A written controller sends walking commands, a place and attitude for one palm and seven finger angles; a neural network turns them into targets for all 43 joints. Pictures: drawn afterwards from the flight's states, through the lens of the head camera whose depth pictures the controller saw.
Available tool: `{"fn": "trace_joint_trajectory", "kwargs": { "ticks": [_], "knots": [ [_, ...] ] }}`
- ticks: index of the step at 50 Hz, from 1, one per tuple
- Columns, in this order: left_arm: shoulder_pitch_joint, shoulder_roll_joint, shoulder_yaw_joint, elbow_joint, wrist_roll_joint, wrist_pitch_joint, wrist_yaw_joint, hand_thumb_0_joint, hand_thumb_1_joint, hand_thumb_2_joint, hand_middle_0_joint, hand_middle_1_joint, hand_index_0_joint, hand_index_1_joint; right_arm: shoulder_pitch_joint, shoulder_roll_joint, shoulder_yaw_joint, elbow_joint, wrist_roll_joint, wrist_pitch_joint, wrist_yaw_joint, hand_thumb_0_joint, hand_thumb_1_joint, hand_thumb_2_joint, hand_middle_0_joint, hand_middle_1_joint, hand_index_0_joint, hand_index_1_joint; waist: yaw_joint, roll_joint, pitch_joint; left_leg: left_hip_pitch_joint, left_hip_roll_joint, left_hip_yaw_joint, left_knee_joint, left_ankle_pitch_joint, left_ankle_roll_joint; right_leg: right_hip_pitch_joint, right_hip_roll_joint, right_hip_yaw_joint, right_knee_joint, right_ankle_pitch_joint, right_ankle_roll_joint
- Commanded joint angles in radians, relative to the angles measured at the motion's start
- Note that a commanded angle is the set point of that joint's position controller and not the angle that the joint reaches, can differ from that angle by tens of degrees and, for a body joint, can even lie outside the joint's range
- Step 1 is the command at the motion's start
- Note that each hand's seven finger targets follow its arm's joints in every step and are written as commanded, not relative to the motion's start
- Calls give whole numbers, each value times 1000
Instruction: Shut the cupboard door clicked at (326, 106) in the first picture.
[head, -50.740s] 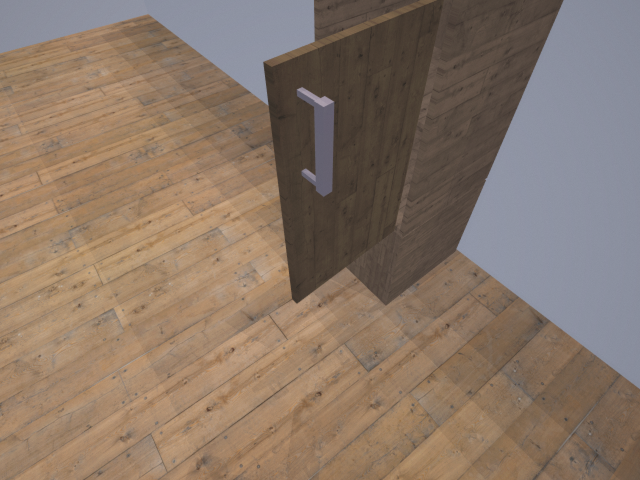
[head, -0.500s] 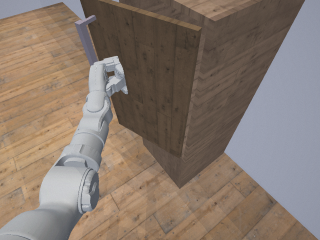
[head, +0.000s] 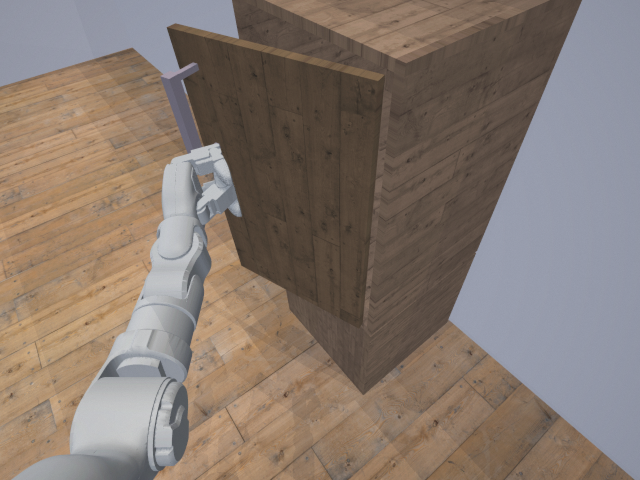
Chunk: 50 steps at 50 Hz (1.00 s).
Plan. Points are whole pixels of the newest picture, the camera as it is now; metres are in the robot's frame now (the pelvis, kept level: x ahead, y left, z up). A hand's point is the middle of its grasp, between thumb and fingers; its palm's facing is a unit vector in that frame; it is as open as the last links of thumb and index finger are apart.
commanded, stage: draw the hand back to the body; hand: left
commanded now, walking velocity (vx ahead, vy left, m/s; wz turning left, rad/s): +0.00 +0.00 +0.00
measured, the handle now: (194, 117) +0.65 +0.19 +0.13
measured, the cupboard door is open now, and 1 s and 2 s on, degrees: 19 19 19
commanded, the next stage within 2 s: step back with the hand held close in 1.38 s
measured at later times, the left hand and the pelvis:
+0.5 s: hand (127, 287) +0.29 +0.18 +0.16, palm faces +0.17 -0.97 -0.19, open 3.1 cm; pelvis +0.00 +0.01 +0.02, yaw +2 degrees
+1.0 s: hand out of the picture +0.20 +0.28 +0.17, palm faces +0.45 -0.80 -0.41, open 6.1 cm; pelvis +0.02 +0.01 +0.02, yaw +2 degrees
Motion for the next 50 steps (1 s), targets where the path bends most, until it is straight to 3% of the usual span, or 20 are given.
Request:
{"fn": "trace_joint_trajectory", "kwargs": {
  "ticks": [1, 5, 6, 10, 13, 15, 16, 18, 23, 26, 27, 34, 38, 39, 43, 44, 46, 48, 49, 50],
  "knots": [
    [-283, 176, -5, -460, -38, -20, -45, 0, 900, 900, -1300, -1500, -1300, -1500, -98, -132, -50, -173, 22, -46, -23, 0, -900, -900, 200, 300, 200, 300, 57, -120, -307, 180, -21, -15, -65, 242, 29, 212, -35, 12, -112, 459, 58],
    [-218, 131, -79, -649, -62, 33, -69, 0, 900, 900, -1300, -1500, -1300, -1500, -157, -121, -44, -173, 34, -65, -47, 0, -900, -900, 200, 300, 200, 300, 55, -35, -239, 264, -13, -31, -92, 218, 30, 163, -26, -1, -149, 335, 45],
    [-204, 119, -88, -671, -67, 49, -72, 0, 900, 900, -1300, -1500, -1300, -1500, -166, -119, -41, -171, 35, -71, -51, 0, -900, -900, 200, 300, 200, 300, 50, -47, -224, 277, -12, -38, -99, 205, 30, 149, -24, -8, -160, 304, 44],
    [-65, 130, -88, -738, -79, 122, -82, 0, 900, 900, -1300, -1500, -1300, -1500, -225, -119, -25, -178, 41, -79, -68, 0, -900, -900, 200, 300, 200, 300, 73, -47, -165, 290, -10, -53, -132, 176, 24, 150, -29, -15, -180, 238, 38],
    [53, 177, -37, -797, -89, 177, -95, 0, 900, 900, -1217, -1410, -1217, -1410, -262, -123, -17, -195, 40, -77, -76, 0, -900, -900, 200, 300, 200, 300, 98, -85, -164, 302, -12, -52, -143, 197, 25, 187, -33, -17, -187, 260, 40],
    [78, 169, -49, -839, -94, 210, -111, 0, 900, 900, -1163, -1350, -1163, -1350, -298, -114, -3, -208, 46, -71, -77, 0, -900, -900, 200, 300, 200, 300, 97, -89, -133, 299, -14, -56, -153, 192, 21, 190, -38, -23, -188, 256, 37],
    [129, 207, -107, -949, -18, 138, -72, 0, 900, 900, -1135, -1320, -1135, -1320, -304, -90, 2, -222, 27, -69, -77, 0, -900, -900, 200, 300, 200, 300, 83, -74, -58, 302, -15, -60, -192, 173, 18, 169, -58, 11, -231, 238, 52],
    [295, 235, -61, -924, -5, 113, -42, 0, 900, 900, -1080, -1260, -1080, -1260, -304, -98, 2, -210, 19, -47, -77, 0, -900, -900, 200, 300, 200, 300, 98, -106, -35, 300, -8, -60, -208, 172, 18, 207, -55, 6, -253, 231, 51],
    [379, 228, -82, -1085, 19, 86, -30, 0, 900, 900, -943, -1110, -943, -1110, -318, -88, 11, -225, 9, -24, -71, 0, -900, -900, 200, 300, 200, 300, 91, -24, -39, 380, 0, -61, -241, 236, 13, 245, -48, -4, -281, 267, 40],
    [430, 232, -72, -1149, 24, 85, -19, 0, 900, 900, -860, -1020, -860, -1020, -331, -83, 15, -232, 3, -18, -73, 0, -900, -900, 200, 300, 200, 300, 92, -1, -20, 393, 3, -67, -262, 228, 9, 260, -49, -9, -293, 248, 34],
    [446, 261, -40, -1170, 28, 83, -13, 0, 900, 900, -832, -990, -832, -990, -331, -85, 17, -231, 1, -18, -73, 0, -900, -900, 200, 300, 200, 300, 96, -4, -34, 399, 1, -67, -263, 236, 9, 267, -47, -12, -296, 255, 34],
    [698, 281, 21, -1275, 26, 78, 1, 0, 900, 900, -640, -780, -640, -780, -344, -80, 10, -235, -9, -20, -75, 0, -900, -900, 200, 300, 200, 300, 116, -7, -45, 402, 3, -69, -260, 320, 7, 324, -56, -17, -289, 320, 34],
    [838, 346, 121, -1291, 23, 73, 8, 0, 900, 900, -530, -660, -530, -660, -347, -89, 0, -231, -8, -20, -76, 0, -900, -900, 200, 300, 200, 300, 133, -57, -27, 375, 5, -64, -253, 339, 8, 331, -55, -21, -291, 340, 39],
    [866, 324, 111, -1311, 20, 72, 7, 0, 900, 900, -502, -630, -502, -630, -348, -81, -1, -236, -8, -20, -76, 0, -900, -900, 200, 300, 200, 300, 131, -25, -23, 372, 4, -60, -250, 344, 9, 334, -64, -18, -285, 348, 39],
    [970, 393, 209, -1333, 18, 63, 18, 0, 900, 900, -393, -510, -393, -510, -343, -89, -11, -227, -5, -32, -79, 0, -900, -900, 200, 300, 200, 300, 144, -29, -4, 357, 5, -59, -243, 339, 10, 321, -62, -17, -293, 339, 42],
    [995, 366, 195, -1348, 14, 62, 17, 0, 900, 900, -365, -480, -365, -480, -340, -81, -13, -232, -4, -34, -79, 0, -900, -900, 200, 300, 200, 300, 139, -26, 4, 348, 6, -58, -246, 336, 9, 325, -67, -20, -285, 330, 43],
    [1032, 384, 226, -1368, 12, 54, 23, 0, 900, 900, -310, -420, -310, -420, -336, -84, -16, -229, -3, -44, -80, 0, -900, -900, 200, 300, 200, 300, 141, 6, 20, 344, 7, -60, -246, 320, 6, 311, -65, -21, -291, 303, 41],
    [1076, 427, 282, -1372, 12, 49, 28, 0, 900, 900, -255, -360, -255, -360, -332, -92, -22, -225, -2, -54, -84, 0, -900, -900, 200, 300, 200, 300, 148, -12, 27, 341, 6, -56, -238, 312, 11, 300, -63, -16, -304, 300, 44],
    [1106, 402, 266, -1387, 11, 46, 29, 0, 900, 900, -228, -330, -228, -330, -329, -84, -23, -229, 1, -58, -84, 0, -900, -900, 200, 300, 200, 300, 144, 9, 27, 334, 7, -56, -243, 307, 8, 307, -68, -17, -294, 290, 43],
    [1122, 421, 293, -1394, 11, 42, 32, 0, 900, 900, -200, -300, -200, -300, -326, -88, -24, -228, 1, -63, -86, 0, -900, -900, 200, 300, 200, 300, 147, -5, 24, 339, 7, -55, -240, 305, 8, 297, -64, -20, -298, 287, 45]
  ]
}}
